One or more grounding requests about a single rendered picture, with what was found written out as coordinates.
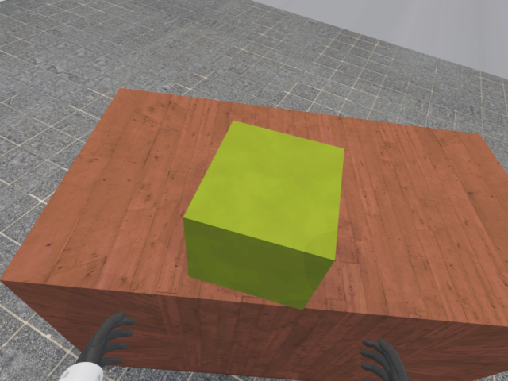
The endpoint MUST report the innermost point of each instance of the robot left hand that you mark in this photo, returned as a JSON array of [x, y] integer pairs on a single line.
[[97, 346]]

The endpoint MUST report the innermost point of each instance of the pedestal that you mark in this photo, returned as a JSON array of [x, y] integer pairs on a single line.
[[421, 256]]

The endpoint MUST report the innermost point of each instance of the robot right hand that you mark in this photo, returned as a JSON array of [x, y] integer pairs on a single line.
[[391, 361]]

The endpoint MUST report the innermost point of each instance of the robot left forearm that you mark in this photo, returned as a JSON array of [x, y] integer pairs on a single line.
[[84, 371]]

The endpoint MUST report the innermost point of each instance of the carton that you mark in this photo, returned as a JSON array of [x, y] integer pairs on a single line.
[[264, 219]]

